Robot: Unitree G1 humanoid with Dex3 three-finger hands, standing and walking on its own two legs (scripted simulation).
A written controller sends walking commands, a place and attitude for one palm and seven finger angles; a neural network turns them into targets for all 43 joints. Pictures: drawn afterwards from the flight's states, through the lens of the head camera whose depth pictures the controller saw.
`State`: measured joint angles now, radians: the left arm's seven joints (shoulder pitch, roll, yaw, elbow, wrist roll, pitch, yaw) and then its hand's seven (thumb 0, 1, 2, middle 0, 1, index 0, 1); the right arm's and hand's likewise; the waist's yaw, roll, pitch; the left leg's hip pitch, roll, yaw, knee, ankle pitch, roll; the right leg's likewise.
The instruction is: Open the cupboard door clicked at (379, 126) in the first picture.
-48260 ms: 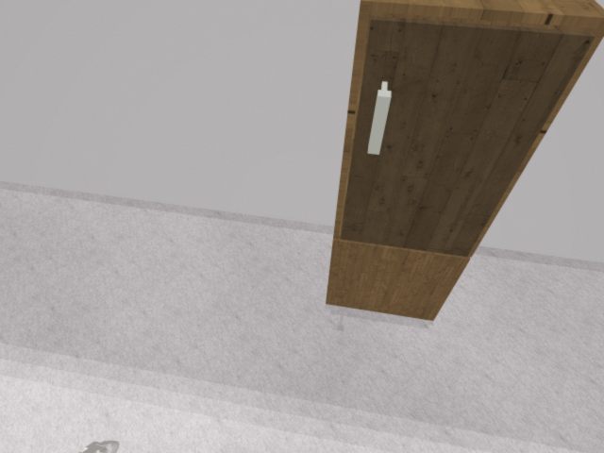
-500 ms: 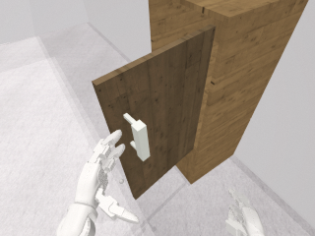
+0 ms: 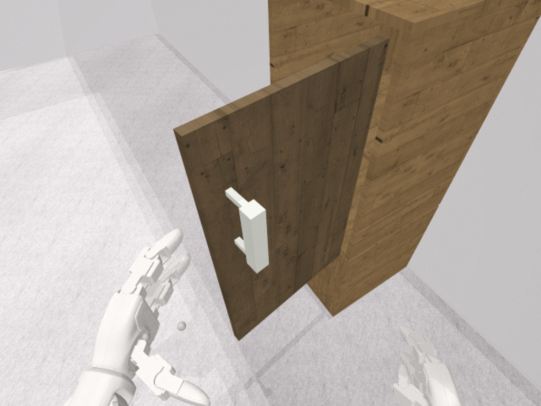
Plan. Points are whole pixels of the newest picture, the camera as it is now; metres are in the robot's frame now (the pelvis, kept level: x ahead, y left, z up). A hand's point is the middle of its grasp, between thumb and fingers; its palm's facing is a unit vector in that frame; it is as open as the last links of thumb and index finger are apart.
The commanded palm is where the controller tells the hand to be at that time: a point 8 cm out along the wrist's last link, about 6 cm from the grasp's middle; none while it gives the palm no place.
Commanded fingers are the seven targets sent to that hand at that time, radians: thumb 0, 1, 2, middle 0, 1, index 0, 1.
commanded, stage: draw the hand back to the body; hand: left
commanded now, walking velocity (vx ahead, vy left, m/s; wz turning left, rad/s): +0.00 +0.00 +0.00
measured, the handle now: (245, 230) +0.33 +0.07 +0.11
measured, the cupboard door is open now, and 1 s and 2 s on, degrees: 99 99 99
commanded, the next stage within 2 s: step back with the hand held close in 1.46 s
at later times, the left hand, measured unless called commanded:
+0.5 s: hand (108, 309) +0.19 +0.20 +0.14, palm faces +0.15 -0.96 -0.25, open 15.6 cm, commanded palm +0.15 +0.24 +0.16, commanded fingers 0.00 -0.08 0.48 -0.17 -0.30 -0.17 -0.30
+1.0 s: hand (38, 277) +0.21 +0.26 +0.18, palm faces +0.41 -0.82 -0.39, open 10.1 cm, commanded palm +0.16 +0.31 +0.20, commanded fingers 0.00 0.80 0.86 -0.20 -0.30 -0.20 -0.30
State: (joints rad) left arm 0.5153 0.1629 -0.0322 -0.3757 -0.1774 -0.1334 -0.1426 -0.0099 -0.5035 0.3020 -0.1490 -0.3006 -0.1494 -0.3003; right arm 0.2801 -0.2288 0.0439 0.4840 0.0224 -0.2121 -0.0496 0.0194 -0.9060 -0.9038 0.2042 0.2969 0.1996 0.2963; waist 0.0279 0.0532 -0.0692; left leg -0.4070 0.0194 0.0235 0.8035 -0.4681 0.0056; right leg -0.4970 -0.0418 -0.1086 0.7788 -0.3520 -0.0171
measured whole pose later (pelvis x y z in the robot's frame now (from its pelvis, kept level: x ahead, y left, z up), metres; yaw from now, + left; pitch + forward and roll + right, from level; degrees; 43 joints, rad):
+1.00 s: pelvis +0.02 +0.02 +0.03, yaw -1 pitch -4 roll -1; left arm 0.48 0.32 0.28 -0.40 -0.05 -0.08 0.12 0.01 0.45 0.71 -0.19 -0.30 -0.19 -0.30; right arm 0.20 -0.22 0.03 0.62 -0.01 -0.14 -0.07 0.02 -0.91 -0.90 0.21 0.30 0.20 0.30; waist 0.07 0.07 0.03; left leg -0.04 0.01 0.05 0.43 -0.32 0.02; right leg -0.13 -0.03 -0.09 0.41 -0.20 0.01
